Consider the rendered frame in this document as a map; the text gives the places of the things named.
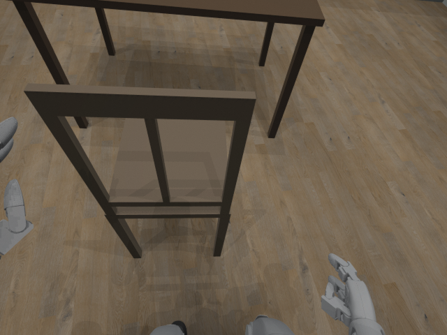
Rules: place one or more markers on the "robot right thigh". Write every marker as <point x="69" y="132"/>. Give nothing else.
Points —
<point x="267" y="326"/>

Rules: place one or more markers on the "robot right forearm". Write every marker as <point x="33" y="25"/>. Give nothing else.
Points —
<point x="365" y="326"/>

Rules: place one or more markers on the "robot right hand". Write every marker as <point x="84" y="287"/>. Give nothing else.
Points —
<point x="353" y="301"/>

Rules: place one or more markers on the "left robot foot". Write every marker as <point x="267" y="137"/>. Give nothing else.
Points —
<point x="181" y="326"/>

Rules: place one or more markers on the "robot left hand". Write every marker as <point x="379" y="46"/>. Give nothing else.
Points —
<point x="13" y="230"/>

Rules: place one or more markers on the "chair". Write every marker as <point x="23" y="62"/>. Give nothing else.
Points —
<point x="167" y="166"/>

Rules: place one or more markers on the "table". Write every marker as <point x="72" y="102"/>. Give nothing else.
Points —
<point x="302" y="12"/>

